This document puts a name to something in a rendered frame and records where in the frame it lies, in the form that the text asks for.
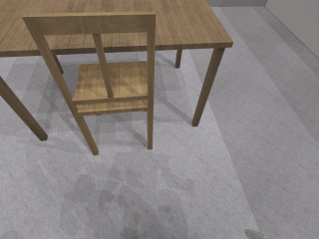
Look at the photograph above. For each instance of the table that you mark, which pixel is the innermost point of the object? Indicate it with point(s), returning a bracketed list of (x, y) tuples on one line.
[(180, 25)]

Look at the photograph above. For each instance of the chair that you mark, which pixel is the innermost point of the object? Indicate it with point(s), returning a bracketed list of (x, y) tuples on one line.
[(103, 88)]

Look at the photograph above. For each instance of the right robot hand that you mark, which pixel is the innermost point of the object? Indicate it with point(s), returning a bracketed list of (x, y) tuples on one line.
[(254, 234)]

